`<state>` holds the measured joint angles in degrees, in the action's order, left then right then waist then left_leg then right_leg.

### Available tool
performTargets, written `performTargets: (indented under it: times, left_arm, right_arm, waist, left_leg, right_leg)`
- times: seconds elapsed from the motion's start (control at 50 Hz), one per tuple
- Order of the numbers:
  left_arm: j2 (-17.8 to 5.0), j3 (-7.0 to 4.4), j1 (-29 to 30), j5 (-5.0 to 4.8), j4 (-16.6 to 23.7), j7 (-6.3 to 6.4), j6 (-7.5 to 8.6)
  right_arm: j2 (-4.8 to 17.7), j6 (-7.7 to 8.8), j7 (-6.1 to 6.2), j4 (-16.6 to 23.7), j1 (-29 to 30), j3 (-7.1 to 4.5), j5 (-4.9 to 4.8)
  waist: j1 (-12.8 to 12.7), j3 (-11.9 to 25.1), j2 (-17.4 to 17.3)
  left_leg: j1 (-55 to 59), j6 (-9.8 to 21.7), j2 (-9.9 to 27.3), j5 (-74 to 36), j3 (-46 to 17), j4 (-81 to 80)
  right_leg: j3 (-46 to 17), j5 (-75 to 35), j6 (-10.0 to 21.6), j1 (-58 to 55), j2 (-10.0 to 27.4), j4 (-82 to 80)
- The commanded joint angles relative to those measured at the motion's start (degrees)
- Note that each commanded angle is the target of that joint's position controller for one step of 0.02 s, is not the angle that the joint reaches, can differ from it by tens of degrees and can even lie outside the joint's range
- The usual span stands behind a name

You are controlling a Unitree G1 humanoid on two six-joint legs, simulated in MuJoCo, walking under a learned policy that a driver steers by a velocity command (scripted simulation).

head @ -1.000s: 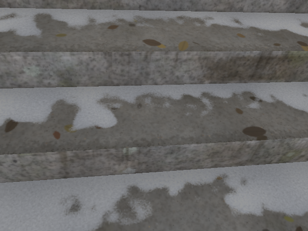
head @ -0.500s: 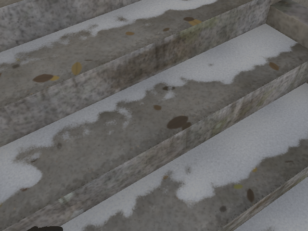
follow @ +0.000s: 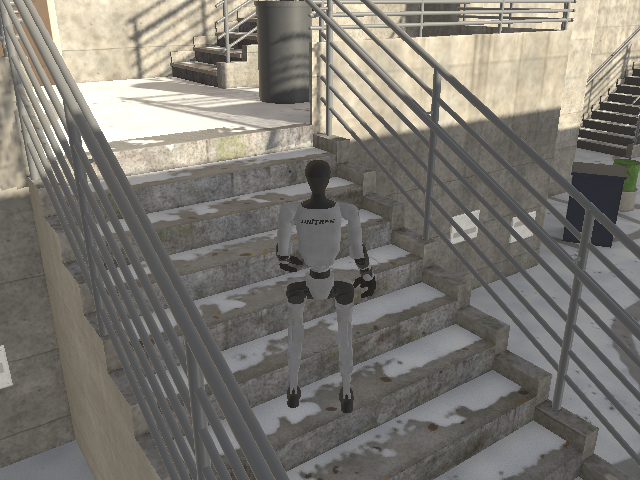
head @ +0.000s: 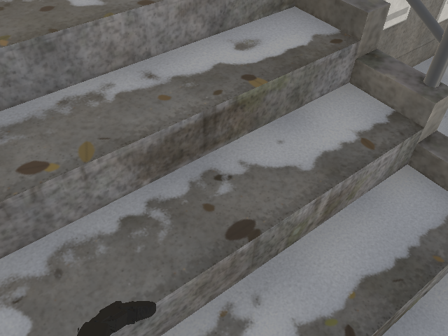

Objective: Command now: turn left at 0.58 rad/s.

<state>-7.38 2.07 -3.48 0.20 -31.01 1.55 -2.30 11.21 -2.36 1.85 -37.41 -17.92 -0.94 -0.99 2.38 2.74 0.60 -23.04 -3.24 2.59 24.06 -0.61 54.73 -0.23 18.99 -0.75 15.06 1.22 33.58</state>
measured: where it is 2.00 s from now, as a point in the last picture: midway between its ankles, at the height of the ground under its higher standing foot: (249, 183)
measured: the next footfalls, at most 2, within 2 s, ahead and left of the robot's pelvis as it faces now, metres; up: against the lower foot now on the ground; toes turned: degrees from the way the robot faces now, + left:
left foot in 0.02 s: +0.00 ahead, +0.13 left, +0.00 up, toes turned +2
right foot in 0.62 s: +0.11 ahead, -0.10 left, +0.00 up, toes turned +17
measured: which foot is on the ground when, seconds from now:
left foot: up 0.00-0.00, down 0.02-0.64, up 0.66-1.00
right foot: down 0.00-0.04, up 0.06-0.60, down 0.62-1.00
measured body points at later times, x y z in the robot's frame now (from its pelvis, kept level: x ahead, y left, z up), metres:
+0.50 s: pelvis +0.02 +0.02 +0.01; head +0.03 +0.05 +0.46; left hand +0.10 +0.31 -0.08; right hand +0.31 -0.12 -0.04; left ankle -0.04 +0.13 -0.73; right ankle +0.06 -0.11 -0.62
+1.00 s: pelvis +0.21 +0.01 +0.04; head +0.24 -0.03 +0.49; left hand +0.13 +0.21 -0.09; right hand +0.50 -0.11 +0.03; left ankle +0.32 +0.13 -0.55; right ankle +0.07 -0.10 -0.71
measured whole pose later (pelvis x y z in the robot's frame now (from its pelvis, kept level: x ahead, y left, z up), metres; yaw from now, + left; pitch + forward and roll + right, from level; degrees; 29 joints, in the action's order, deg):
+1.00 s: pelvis +0.21 +0.01 +0.04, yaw +0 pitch +5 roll +5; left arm -5.9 1.2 -32.8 -0.5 -52.0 2.3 1.3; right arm 3.1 6.2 0.6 -22.1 3.1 9.1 0.7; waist -0.7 1.3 1.1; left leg -53.9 1.5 0.3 29.7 7.6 78.3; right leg -15.1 9.1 6.2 -2.4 1.0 11.0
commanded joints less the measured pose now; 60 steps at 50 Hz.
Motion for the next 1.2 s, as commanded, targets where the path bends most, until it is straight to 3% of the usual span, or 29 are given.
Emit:
performTargets:
  times: [0.02, 0.04, 0.06, 0.08, 0.12, 0.16, 0.36, 0.46, 0.48, 0.52, 0.58, 0.64, 0.66, 0.68, 0.7, 0.74, 0.8, 0.84, 0.88, 0.92, 0.96, 1.0, 1.02, 1.04, 1.06, 1.08, 1.12, 1.14, 1.2]
  left_arm:
    - [-10.07, -4.65, 1.09, -2.11, 4.03, 0.57, -0.4]
    - [-10.25, -4.92, 0.97, -0.93, 4.53, 0.33, 0.52]
    - [-6.57, -4.1, -0.39, 1.34, 4.7, -0.47, 1.27]
    - [-7.23, -4.12, 1.88, 1.11, 3.71, -0.64, 1.1]
    - [-6.98, -4.33, 7.26, 0.12, 3.27, -0.8, 0.92]
    - [-6.7, -4.31, 9.84, 0.4, 4.61, -0.7, 0.85]
    - [-7.67, -3.7, 6.27, 0.18, 5.87, 0.24, 1.92]
    - [-6.12, -1.91, 1.18, -0.87, 3.7, -0.46, 2.27]
    - [-5.03, -1.53, -0.84, -0.99, 2.72, -0.87, 2.38]
    - [-8.53, -3.26, -0.42, -2.28, 2.81, -0.42, 2.52]
    - [-12.03, -5.3, -3.86, -2.65, 0.92, 0.03, 3.67]
    - [-13.33, -6.26, -18.53, -0.89, -4.21, -2.01, 6.22]
    - [-20.49, -8.14, -25.31, -0.76, -6.08, -2.52, 6.28]
    - [-17.68, -8.47, -30.9, 0.52, -7.84, -2.54, 6.03]
    - [-13.88, -7.01, -28.52, 2.79, -8.24, -2.03, 5.53]
    - [-10.79, -4.86, -30.28, 4.03, -10.2, -1.44, 5.05]
    - [-4.07, -1.73, -36.3, 2.33, -15.89, -2.2, 3.77]
    - [-5.08, -1.31, -26.48, -0.53, -14.62, -1.79, 3.42]
    - [-7.5, -2.1, -21.62, -1.31, -13.49, 0.36, 3.67]
    - [-10.65, -3.46, -22.96, -2.72, -13.85, 0.88, 5.15]
    - [-16.63, -4.96, -25.35, -2.41, -15.75, 1.16, 5.59]
    - [-20.48, -6.81, -20.9, 1.27, -16.5, 2.37, 4.86]
    - [-17.1, -6.05, -12.71, 2.68, -11.9, 1.42, 6.47]
    - [-2.29, -3.31, -7.5, -0.39, -4.4, -1.3, 8.04]
    - [-4.9, -3.91, -3.49, -0.91, -0.93, -3.95, 8.37]
    - [-4.71, -3.46, 1.5, -1.68, 2.04, -4.9, 8.03]
    - [2.2, -0.05, -5.05, -0.99, 1.67, -6.13, 6.42]
    - [2.39, 0.35, -9.39, -1.66, 0.21, -6.72, 5.6]
    - [2.1, 2.12, -9.22, -1.69, 1.53, -6.79, 4.56]
  right_arm:
    - [7.84, 2.52, -1.68, 3.55, 2.2, -2.85, 0.3]
    - [10.76, 2.73, -1.24, 3.24, -2.4, -3.84, 1.31]
    - [16.02, 3.06, -1.03, 3.95, -3.2, -5.28, 1.78]
    - [13.16, 3.38, -1.51, 6.07, -4.0, -4.74, 2.78]
    - [10.31, 1.98, -0.01, 7.1, 2.28, -4.62, 1.95]
    - [9.85, 0.82, 1.55, 7.84, 4.62, -4.33, 0.69]
    - [10.71, -2.01, 2.97, 12.51, 6.42, -3.63, 1.3]
    - [7.27, -2.21, 3.56, 13.22, 10.36, -1.37, 2.02]
    - [6.07, -1.88, 3.11, 11.94, 9.19, -0.79, 2.16]
    - [11.12, -0.69, 1.49, 9.66, 5.29, -2.27, 2.52]
    - [10.67, 1.27, -0.2, 7.33, 6.5, -2.18, 3.08]
    - [4.61, 4.77, -1.28, 8.97, 11.83, 0.22, 4.18]
    - [2.76, 6.78, -1.3, 10.69, 11.59, 0.91, 3.87]
    - [4.68, 8.53, -1.49, 9.14, 15.1, 0.11, 0.78]
    - [3.22, 9.49, -2.24, 10.75, 21.62, 0.2, -0.86]
    - [-6.74, 11.63, -4.37, 15.98, 28.32, 4.12, 1.32]
    - [-8.95, 11.65, -6.62, 17.05, 25.24, 6.21, 2.2]
    - [-8.05, 10.72, -6.93, 19.28, 25.03, 7.82, 2.59]
    - [-4.9, 8.92, -4.9, 23.01, 33.45, 9.07, 3.98]
    - [-3.62, 8.99, -1.64, 24.33, 33.46, 8.32, 4.75]
    - [2.51, 9.55, 0.79, 21.33, 20.96, 4.07, 2.45]
    - [11.99, 8.99, 0.62, 15.06, -0.69, -0.71, -1.78]
    - [17.39, 9.04, 0.02, 10.36, -13.5, -2.59, -0.35]
    - [19.67, 9.09, -0.58, 4.35, -15.38, -2.75, 3.33]
    - [11.92, 8.22, 1.25, 5.46, -7.78, -1.97, 2.57]
    - [4.82, 7.74, 1.59, 1.48, -5.16, -0.27, 1.86]
    - [-7.59, 7.39, 0.08, -6.04, -3.66, 2.86, 2.76]
    - [-8.63, 6.95, -0.09, -8.39, -3.02, 2.78, 3.19]
    - [-1.82, 7.14, -1.9, -10.15, -0.74, 1.25, 0.51]
  waist:
    - [-3.38, 1.52, 2.22]
    - [-2.49, 3.16, -4.63]
    - [-4.42, 2.62, -21.78]
    - [0.23, 7.77, -15.43]
    - [-0.45, 4.1, -6.86]
    - [-1.31, 3.06, -7.13]
    - [-1.18, 3.18, -9.01]
    - [-1.95, 4.93, -9.27]
    - [-1.89, 6.32, -10.03]
    - [0.77, 4.41, -14.79]
    - [0.03, -5.69, -14.38]
    - [-5.35, 1.52, -0.12]
    - [-6.28, 5.35, 18.38]
    - [-11.01, 3.11, 19.03]
    - [-11.34, -3.58, 12.17]
    - [-10.14, -6.33, 5.28]
    - [-6.54, -4.75, 2.15]
    - [-0.61, -11.07, 2.26]
    - [-1.78, -14.25, 5.71]
    - [-0.73, -5.47, 6.48]
    - [7.37, 6.75, 14.42]
    - [17.02, 13.52, 19.78]
    - [19.83, 21.79, 6.06]
    - [11.33, 20.07, -36.58]
    - [9.43, 10.81, -26.03]
    - [6.1, -1.19, -17.52]
    - [-2.95, -9.87, -4.69]
    - [-6.48, -10.2, -1.46]
    - [-10.73, -12.65, -0.04]
  left_leg:
    - [-0.15, 4.63, -2.0, -22.83, -1.54, -36.96]
    - [15.38, 7.15, 4.31, -49.61, -13.98, -36.44]
    - [24.75, 14.45, 15.08, -91.53, -27.21, -26.38]
    - [24.48, 22.19, 17.26, -81.38, -31.36, -26.84]
    - [22.37, 19.02, 10.92, -59.7, -25.41, -26.73]
    - [21.68, 17.41, 8.63, -60.45, -24.27, -25.79]
    - [20.03, 16.53, 5.52, -46.91, -32.82, -25.67]
    - [14.22, 13.59, 5.09, -45.49, -24.69, -25.7]
    - [10.64, 13.69, 4.52, -37.07, -23.28, -29.0]
    - [7.33, 16.73, 6.83, -11.04, -26.17, -37.04]
    - [7.7, 16.62, 7.58, 8.95, -25.66, -41.39]
    - [0.73, 11.11, -1.4, -13.43, -10.66, -13.42]
    - [-16.52, 5.25, -6.75, -4.42, -2.19, 1.47]
    - [-29.59, 2.01, -9.08, 1.31, -2.29, 23.14]
    - [-41.55, 1.72, -7.31, -0.08, -3.66, 51.21]
    - [-60.07, 3.83, -5.71, -4.22, -1.45, 83.93]
    - [-69.53, 6.09, -3.39, -3.31, 0.2, 97.6]
    - [-61.49, 5.35, 0.26, -5.28, 2.61, 78.81]
    - [-37.54, 1.89, -0.44, -9.55, 10.26, 53.45]
    - [-11.09, 1.87, -0.13, -11.24, 13.54, 36.41]
    - [3.42, 3.84, -6.37, 5.35, 12.65, 25.69]
    - [9.51, 8.15, -5.79, 16.79, -1.57, 6.69]
    - [24.67, 12.03, 2.14, 26.19, -16.26, -4.53]
    - [32.39, 18.93, 16.82, 34.38, -52.7, -34.25]
    - [25.85, 20.15, 23.43, 35.79, -67.83, -43.24]
    - [15.41, 19.55, 21.96, 32.52, -56.33, -39.77]
    - [-2.0, 15.36, 16.46, 16.08, -32.56, -30.16]
    - [-6.25, 13.19, 14.37, 12.46, -25.12, -29.6]
    - [-8.4, 11.96, 11.98, 8.19, -12.92, -35.04]
  right_leg:
    - [-1.97, -42.98, 5.97, -15.18, 7.68, 9.48]
    - [-1.03, -20.56, 1.88, 4.06, 4.87, 23.15]
    - [0.29, 11.56, -5.27, 22.44, -3.25, 35.02]
    - [-5.63, 17.22, -8.06, 25.14, -3.61, 43.79]
    - [-5.23, 13.52, -9.28, 28.59, -2.63, 46.2]
    - [-4.44, 10.65, -10.36, 29.92, -3.3, 45.87]
    - [-4.03, 6.13, -8.31, 34.63, -7.85, 59.54]
    - [-0.13, 0.73, -7.15, 22.61, -0.4, 37.93]
    - [1.96, -0.04, -6.19, 15.0, 0.24, 30.56]
    - [5.31, 2.36, -3.32, 6.74, -0.58, 23.32]
    - [3.44, -2.67, 3.09, 3.46, 1.5, -2.61]
    - [-9.34, -17.53, 3.58, -17.41, 6.18, -12.95]
    - [-30.78, -17.89, 12.19, -30.77, 17.23, -19.13]
    - [-46.76, 3.38, 21.15, -31.33, 20.13, -24.07]
    - [-45.08, 11.53, 22.5, -28.32, 19.8, -23.14]
    - [-33.45, 3.22, 20.02, -26.56, 15.08, -16.52]
    - [-29.09, 3.75, 15.66, -25.18, 9.91, -13.55]
    - [-23.79, 11.31, 13.39, -1.7, 5.38, -19.99]
    - [-21.74, 5.08, 17.05, 26.94, 2.53, -36.84]
    - [-17.64, -12.54, 16.05, 27.04, 3.53, -43.13]
    - [-14.86, -81.92, 13.31, 5.37, 5.57, -26.52]
    - [-17.95, -106.74, 11.78, -10.73, 9.06, 2.75]
    - [-17.78, -92.95, 14.39, -1.93, 5.58, 22.06]
    - [-16.23, -14.22, 12.29, 24.87, -9.41, 47.24]
    - [-18.74, -9.21, 10.91, 37.41, -8.92, 68.45]
    - [-13.93, -9.37, 11.15, 42.72, -5.92, 76.62]
    - [-13.34, -9.14, 11.81, 41.43, -4.06, 83.46]
    - [-14.27, -9.91, 11.48, 39.93, -3.69, 85.13]
    - [-13.86, -4.76, 8.63, 45.35, -0.59, 77.7]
